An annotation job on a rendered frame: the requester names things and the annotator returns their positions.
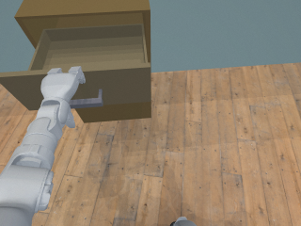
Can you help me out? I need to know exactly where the left robot upper arm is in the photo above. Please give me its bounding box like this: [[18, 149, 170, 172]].
[[0, 165, 54, 226]]

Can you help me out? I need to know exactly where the robot left hand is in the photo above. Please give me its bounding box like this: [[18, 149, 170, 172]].
[[40, 66, 86, 128]]

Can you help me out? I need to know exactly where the cabinet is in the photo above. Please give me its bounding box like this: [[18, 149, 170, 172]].
[[14, 0, 151, 123]]

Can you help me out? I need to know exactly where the drawer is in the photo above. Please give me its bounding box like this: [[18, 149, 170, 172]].
[[0, 24, 151, 111]]

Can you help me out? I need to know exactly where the robot left forearm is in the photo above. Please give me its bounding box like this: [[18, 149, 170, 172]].
[[0, 97, 70, 184]]

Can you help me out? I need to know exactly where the right robot shin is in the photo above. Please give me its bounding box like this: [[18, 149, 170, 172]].
[[175, 217, 187, 223]]

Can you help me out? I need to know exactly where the handle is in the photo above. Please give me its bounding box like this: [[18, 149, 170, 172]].
[[69, 89, 103, 109]]

